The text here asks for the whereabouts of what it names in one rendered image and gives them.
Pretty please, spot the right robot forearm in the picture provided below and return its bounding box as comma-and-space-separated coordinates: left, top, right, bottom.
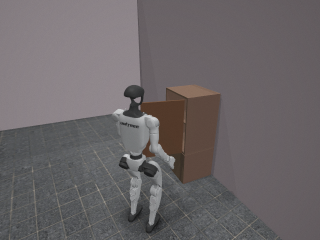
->
155, 144, 171, 164

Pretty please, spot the right robot upper arm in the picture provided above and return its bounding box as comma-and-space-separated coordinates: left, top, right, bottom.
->
145, 115, 160, 154

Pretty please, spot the robot left shin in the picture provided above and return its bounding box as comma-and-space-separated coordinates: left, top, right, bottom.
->
129, 177, 141, 214

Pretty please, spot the humanoid robot head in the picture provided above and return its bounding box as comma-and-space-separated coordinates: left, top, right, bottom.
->
122, 85, 145, 118

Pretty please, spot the right robot hand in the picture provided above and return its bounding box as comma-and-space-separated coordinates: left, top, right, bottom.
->
163, 156, 175, 169

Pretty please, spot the cupboard door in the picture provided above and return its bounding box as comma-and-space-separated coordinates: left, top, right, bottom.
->
140, 99, 185, 158

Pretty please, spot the left robot upper arm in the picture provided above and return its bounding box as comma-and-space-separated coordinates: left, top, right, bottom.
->
111, 109, 124, 136

